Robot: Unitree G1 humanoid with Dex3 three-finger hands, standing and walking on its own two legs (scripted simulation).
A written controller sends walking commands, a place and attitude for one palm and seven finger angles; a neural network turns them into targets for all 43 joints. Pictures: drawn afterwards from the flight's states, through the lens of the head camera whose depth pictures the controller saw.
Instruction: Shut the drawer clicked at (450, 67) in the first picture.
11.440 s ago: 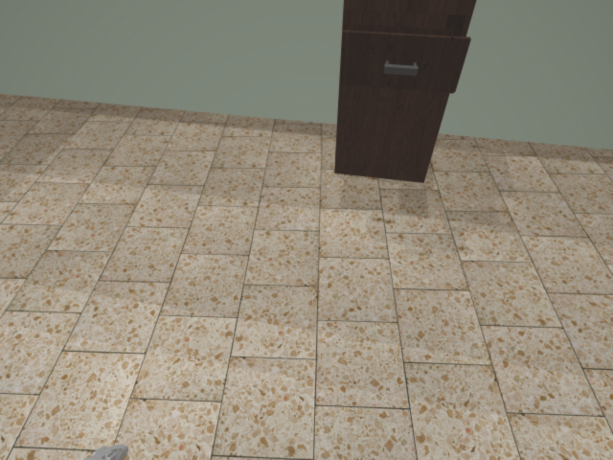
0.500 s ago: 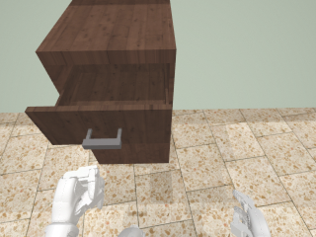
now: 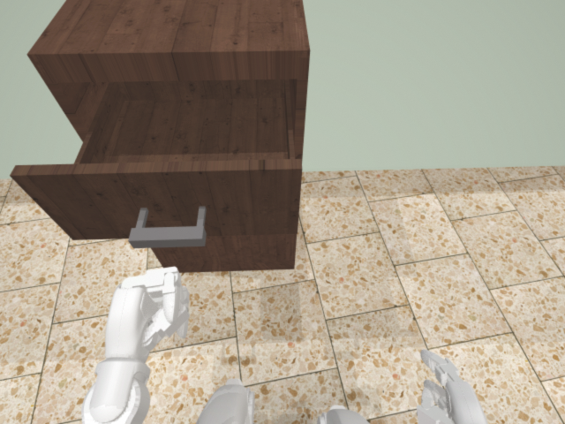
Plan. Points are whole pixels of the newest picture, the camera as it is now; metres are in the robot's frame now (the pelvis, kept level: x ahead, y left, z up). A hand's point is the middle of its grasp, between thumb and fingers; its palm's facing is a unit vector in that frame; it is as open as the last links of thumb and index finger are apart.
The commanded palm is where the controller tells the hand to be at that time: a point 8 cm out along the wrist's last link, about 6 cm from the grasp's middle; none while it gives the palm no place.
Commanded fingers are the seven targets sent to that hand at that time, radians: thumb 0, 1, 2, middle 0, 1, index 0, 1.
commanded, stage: bring the fist close to the handle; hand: left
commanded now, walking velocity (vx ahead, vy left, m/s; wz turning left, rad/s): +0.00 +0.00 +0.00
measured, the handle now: (170, 225) +0.41 +0.20 +0.01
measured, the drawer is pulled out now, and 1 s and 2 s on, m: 0.21 0.21 0.11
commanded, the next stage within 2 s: push the drawer shut in 0.80 s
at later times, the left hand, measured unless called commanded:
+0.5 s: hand (195, 289) +0.30 +0.14 +0.01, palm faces +0.03 -1.00 -0.02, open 3.3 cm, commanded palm +0.28 +0.19 +0.01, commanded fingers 0.00 0.90 0.90 -1.40 -1.60 -1.40 -1.60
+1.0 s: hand (193, 285) +0.31 +0.14 +0.01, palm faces +0.03 -1.00 -0.03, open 3.3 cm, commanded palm +0.30 +0.19 +0.01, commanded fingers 0.00 0.90 0.90 -1.40 -1.60 -1.40 -1.60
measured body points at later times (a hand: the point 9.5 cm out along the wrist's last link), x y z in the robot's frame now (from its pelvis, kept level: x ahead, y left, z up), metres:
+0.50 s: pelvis -0.01 +0.01 -0.02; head +0.08 +0.02 +0.42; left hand +0.30 +0.19 +0.01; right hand +0.14 -0.23 -0.13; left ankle +0.05 +0.11 -0.65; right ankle -0.03 -0.10 -0.65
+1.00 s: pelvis -0.01 +0.01 -0.02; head +0.08 +0.02 +0.42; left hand +0.30 +0.20 +0.01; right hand +0.14 -0.23 -0.13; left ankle +0.05 +0.11 -0.65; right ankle -0.03 -0.10 -0.65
